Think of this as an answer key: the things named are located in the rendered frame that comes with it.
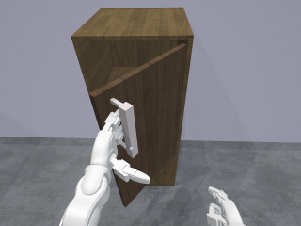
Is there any robot left forearm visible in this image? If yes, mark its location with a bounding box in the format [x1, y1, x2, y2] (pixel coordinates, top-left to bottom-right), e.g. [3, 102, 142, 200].
[59, 164, 112, 226]

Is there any cupboard door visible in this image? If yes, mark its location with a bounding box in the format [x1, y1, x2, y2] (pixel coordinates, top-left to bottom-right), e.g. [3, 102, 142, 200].
[89, 43, 187, 207]

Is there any left robot hand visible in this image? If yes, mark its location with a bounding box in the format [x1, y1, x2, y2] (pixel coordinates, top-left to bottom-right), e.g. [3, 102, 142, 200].
[90, 109, 151, 184]

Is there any handle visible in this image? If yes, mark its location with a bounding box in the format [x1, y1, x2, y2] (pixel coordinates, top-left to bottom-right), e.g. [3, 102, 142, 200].
[110, 98, 138, 158]

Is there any right robot hand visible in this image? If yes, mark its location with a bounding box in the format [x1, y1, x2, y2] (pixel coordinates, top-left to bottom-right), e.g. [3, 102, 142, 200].
[206, 186, 244, 226]

